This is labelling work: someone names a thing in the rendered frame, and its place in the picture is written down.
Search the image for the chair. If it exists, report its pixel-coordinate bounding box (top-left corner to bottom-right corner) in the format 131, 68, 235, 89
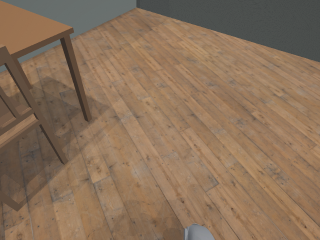
0, 44, 68, 212

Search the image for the robot right thigh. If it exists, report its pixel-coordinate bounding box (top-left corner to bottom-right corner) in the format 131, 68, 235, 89
183, 225, 215, 240

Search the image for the table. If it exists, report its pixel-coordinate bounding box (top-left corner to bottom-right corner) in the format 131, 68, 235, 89
0, 0, 92, 122

